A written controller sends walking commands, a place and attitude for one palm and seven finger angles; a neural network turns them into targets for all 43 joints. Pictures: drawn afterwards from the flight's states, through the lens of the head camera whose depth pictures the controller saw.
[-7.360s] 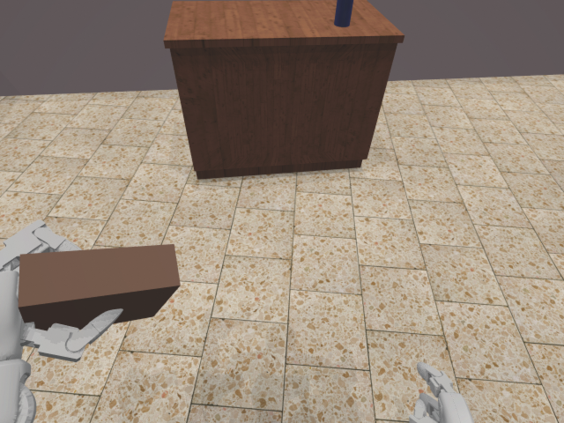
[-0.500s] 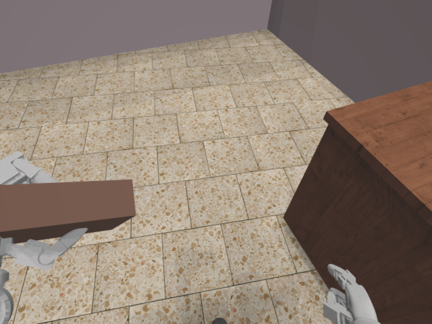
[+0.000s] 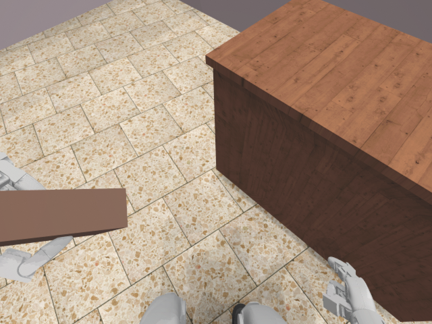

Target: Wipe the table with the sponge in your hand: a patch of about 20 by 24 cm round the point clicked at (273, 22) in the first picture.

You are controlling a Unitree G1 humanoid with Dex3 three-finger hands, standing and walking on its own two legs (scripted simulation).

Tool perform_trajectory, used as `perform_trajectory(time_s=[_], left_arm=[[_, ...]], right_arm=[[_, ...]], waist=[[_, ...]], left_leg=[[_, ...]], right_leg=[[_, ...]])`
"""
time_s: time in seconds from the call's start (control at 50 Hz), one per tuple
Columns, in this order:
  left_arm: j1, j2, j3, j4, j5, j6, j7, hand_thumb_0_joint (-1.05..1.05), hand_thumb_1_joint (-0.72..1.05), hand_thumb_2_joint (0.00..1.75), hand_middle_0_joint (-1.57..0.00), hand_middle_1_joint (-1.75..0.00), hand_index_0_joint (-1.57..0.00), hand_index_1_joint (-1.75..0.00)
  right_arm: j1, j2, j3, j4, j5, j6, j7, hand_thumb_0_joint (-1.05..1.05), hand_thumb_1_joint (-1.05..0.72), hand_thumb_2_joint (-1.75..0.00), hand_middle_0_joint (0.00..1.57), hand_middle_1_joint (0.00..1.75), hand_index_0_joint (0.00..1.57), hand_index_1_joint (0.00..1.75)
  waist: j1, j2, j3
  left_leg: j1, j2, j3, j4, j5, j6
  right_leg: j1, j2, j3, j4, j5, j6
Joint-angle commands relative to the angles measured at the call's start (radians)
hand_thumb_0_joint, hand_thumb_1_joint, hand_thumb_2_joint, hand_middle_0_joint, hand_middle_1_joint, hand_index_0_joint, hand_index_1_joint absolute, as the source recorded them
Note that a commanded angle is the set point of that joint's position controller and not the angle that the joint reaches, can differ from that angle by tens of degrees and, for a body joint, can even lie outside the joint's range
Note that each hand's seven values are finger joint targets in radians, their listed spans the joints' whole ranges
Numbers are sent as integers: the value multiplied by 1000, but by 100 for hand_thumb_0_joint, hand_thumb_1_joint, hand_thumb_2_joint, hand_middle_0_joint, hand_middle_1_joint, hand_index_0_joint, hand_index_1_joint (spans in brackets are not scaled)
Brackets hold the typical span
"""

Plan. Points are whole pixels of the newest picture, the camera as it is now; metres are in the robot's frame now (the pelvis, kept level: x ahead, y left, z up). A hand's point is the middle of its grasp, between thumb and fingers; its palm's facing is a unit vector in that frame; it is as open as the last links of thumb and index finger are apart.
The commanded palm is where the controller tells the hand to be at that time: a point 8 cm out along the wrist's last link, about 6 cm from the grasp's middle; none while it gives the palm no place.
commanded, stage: turn to face it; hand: left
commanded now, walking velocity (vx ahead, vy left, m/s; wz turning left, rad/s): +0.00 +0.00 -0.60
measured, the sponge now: (73, 217) +0.24 +0.19 +0.15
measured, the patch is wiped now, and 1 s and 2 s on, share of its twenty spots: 0.00 0.00 0.00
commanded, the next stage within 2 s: take the last steps up to it in 1.88 s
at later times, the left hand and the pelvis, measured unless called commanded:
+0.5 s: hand (137, 215) +0.23 +0.10 +0.17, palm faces +0.12 -0.85 -0.52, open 9.0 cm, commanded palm +0.17 +0.17 +0.19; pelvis -0.06 -0.05 -0.01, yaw -17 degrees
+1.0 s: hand (195, 248) +0.20 +0.03 +0.18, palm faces -0.10 -0.88 -0.46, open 9.0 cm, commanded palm +0.17 +0.08 +0.19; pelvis -0.12 -0.06 +0.00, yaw -34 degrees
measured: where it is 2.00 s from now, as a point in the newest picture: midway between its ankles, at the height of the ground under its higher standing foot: outside the picture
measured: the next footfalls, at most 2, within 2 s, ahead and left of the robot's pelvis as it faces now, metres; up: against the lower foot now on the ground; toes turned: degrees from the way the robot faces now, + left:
left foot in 0.14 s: +0.04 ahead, +0.14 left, +0.00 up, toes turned +1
right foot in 0.44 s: -0.03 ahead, -0.16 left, +0.00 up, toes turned -22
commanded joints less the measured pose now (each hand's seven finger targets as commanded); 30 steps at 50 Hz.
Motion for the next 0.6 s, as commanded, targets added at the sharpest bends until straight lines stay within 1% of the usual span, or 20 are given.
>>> perform_trajectory(time_s=[0.0,0.06,0.08,0.1,0.12,0.14,0.16,0.18,0.22,0.26,0.34,0.38,0.4,0.42,0.44,0.46,0.48,0.5,0.52,0.58], left_arm=[[15,126,150,-97,-13,-34,39,0,10,130,-120,-160,-120,-160],[-24,103,98,-73,-3,-22,34,0,10,130,-120,-160,-120,-160],[-62,98,75,-94,-1,-23,31,0,10,130,-120,-160,-120,-160],[-103,97,59,-118,3,-30,26,0,10,130,-120,-160,-120,-160],[-159,97,44,-168,7,-40,20,0,10,130,-120,-160,-120,-160],[-170,115,61,-174,22,-50,18,0,10,130,-120,-160,-120,-160],[-168,132,73,-138,39,-52,21,0,10,130,-120,-160,-120,-160],[-190,100,35,-139,43,-51,16,0,10,130,-120,-160,-120,-160],[-282,86,-10,-207,41,-52,14,0,10,130,-120,-160,-120,-160],[-227,56,-28,-143,35,-48,20,0,10,130,-120,-160,-120,-160],[-241,77,-4,-99,23,-44,18,0,10,130,-120,-160,-120,-160],[-226,95,21,-82,22,-43,17,0,10,130,-120,-160,-120,-160],[-226,110,38,-77,24,-45,18,0,10,130,-120,-160,-120,-160],[-187,151,69,-51,33,-47,25,0,10,130,-120,-160,-120,-160],[-167,182,115,-43,9,-43,33,0,10,130,-120,-160,-120,-160],[-127,187,125,-70,-13,-34,31,0,10,130,-120,-160,-120,-160],[-65,196,156,-104,-17,-40,33,0,10,130,-120,-160,-120,-160],[-33,172,155,-127,-22,-48,35,0,10,130,-120,-160,-120,-160],[-32,167,155,-150,-20,-52,38,0,10,130,-120,-160,-120,-160],[-10,146,151,-124,-20,-50,41,0,10,130,-120,-160,-120,-160]], right_arm=[[-32,-55,-11,-162,0,-32,0,0,-90,-90,20,30,20,30],[-16,-70,-7,-165,2,-28,-5,0,-90,-90,20,30,20,30],[1,-76,-10,-167,2,-30,-7,0,-90,-90,20,30,20,30],[9,-87,-16,-172,0,-36,-14,0,-90,-90,20,30,20,30],[1,-107,-22,-185,-3,-43,-23,0,-90,-90,20,30,20,30],[-12,-118,-25,-201,-4,-53,-28,0,-90,-90,20,30,20,30],[-25,-84,-15,-190,-8,-62,-30,0,-90,-90,20,30,20,30],[-17,-77,-19,-197,-10,-70,-24,0,-90,-90,20,30,20,30],[-8,-81,-21,-186,5,-93,-10,0,-90,-90,20,30,20,30],[22,-88,-20,-173,4,-115,-1,0,-90,-90,20,30,20,30],[55,-95,-18,-173,-1,-148,5,0,-90,-90,20,30,20,30],[70,-92,-19,-170,-2,-156,9,0,-90,-90,20,30,20,30],[77,-83,-18,-166,3,-154,14,0,-90,-90,20,30,20,30],[76,-53,-12,-174,3,-149,13,0,-90,-90,20,30,20,30],[32,-36,3,-200,6,-142,9,0,-90,-90,20,30,20,30],[-10,-41,-7,-199,12,-126,3,0,-90,-90,20,30,20,30],[-14,-16,12,-191,4,-107,3,0,-90,-90,20,30,20,30],[-26,-1,27,-174,-1,-83,4,0,-90,-90,20,30,20,30],[-42,-7,30,-173,-1,-66,6,0,-90,-90,20,30,20,30],[-46,-24,9,-166,-4,-35,-5,0,-90,-90,20,30,20,30]], waist=[[60,-154,-328],[52,-127,-297],[43,-106,-303],[38,-52,-276],[40,93,-243],[59,295,-233],[68,347,-243],[51,299,-178],[59,267,-162],[52,295,-150],[39,292,-183],[46,260,-227],[46,168,-260],[48,-51,-300],[71,-290,-327],[74,-291,-338],[64,-197,-347],[60,-116,-367],[59,-64,-391],[43,-94,-362]], left_leg=[[95,-15,-8,-190,13,18],[225,-28,-5,-411,67,38],[300,-18,0,-507,107,50],[362,32,-28,-598,104,76],[384,163,-154,-693,109,129],[390,328,-260,-731,293,206],[239,415,-285,-767,227,254],[135,399,-246,-760,239,265],[207,328,-48,-691,349,217],[202,305,9,-670,428,184],[263,296,70,-582,537,136],[267,267,108,-452,526,100],[227,233,121,-334,456,74],[94,132,144,-130,215,36],[-109,13,69,66,-161,4],[-109,32,-59,178,-120,11],[-158,38,-93,242,-67,7],[-173,38,-92,257,-28,-1],[-161,34,-81,203,-20,-5],[-67,18,-50,71,34,-3]], right_leg=[[131,-261,310,-227,122,-114],[37,-219,332,-230,-3,-69],[-5,-204,332,-218,-65,-44],[-78,-158,313,-161,-113,-12],[-161,-76,243,-15,-167,23],[-229,14,94,247,-295,74],[-178,-12,14,534,-322,92],[-159,-48,31,643,-285,97],[-204,-79,-25,603,-252,112],[-126,-77,-83,431,-254,121],[17,-30,-167,124,-233,124],[148,-11,-181,-45,-88,112],[235,-53,-130,-131,36,86],[352,-197,88,-151,382,4],[388,-339,366,-166,657,-88],[339,-362,398,-180,627,-93],[397,-348,377,-136,619,-120],[433,-316,297,-111,621,-117],[446,-309,264,-105,625,-115],[343,-280,234,-164,502,-109]])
